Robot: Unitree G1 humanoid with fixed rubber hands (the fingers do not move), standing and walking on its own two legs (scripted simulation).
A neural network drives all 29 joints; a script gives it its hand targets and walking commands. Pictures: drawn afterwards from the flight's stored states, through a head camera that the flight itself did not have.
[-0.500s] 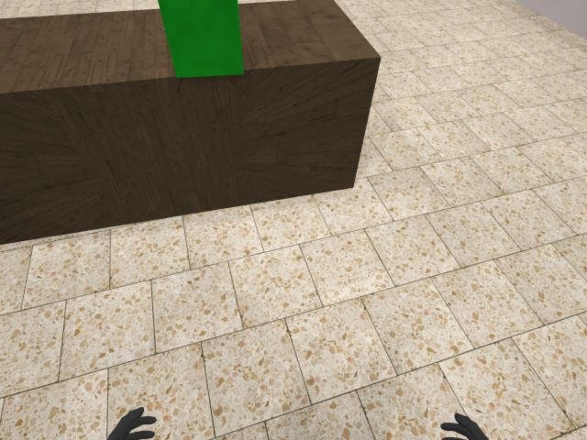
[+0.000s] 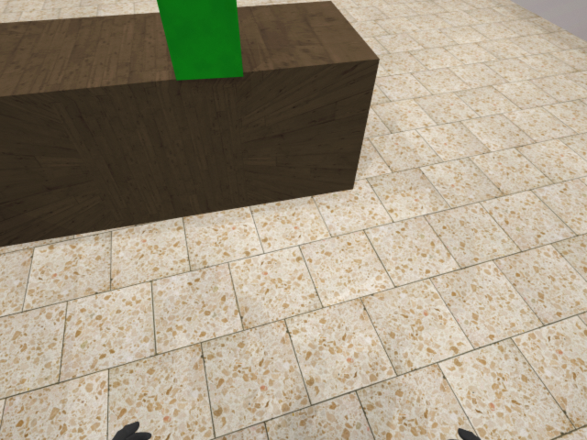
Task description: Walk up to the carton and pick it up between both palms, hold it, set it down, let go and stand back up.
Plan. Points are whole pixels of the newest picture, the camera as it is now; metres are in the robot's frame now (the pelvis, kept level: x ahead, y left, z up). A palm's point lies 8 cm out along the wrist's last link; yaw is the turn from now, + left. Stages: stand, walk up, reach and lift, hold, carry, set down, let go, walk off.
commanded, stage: stand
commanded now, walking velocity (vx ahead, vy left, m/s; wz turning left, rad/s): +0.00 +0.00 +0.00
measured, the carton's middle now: (203, 23) +1.24 +0.30 +0.01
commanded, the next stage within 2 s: walk up in 0.70 s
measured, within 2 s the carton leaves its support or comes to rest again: neither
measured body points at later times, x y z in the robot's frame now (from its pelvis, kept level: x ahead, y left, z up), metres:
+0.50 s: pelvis -0.02 -0.01 +0.00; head -0.02 -0.01 +0.45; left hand +0.07 +0.26 -0.13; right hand +0.06 -0.27 -0.13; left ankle +0.00 +0.12 -0.72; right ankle +0.00 -0.13 -0.72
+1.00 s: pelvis -0.02 +0.00 +0.01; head -0.02 +0.00 +0.46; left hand +0.05 +0.27 -0.13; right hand +0.05 -0.27 -0.13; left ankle +0.00 +0.11 -0.71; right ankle +0.00 -0.12 -0.72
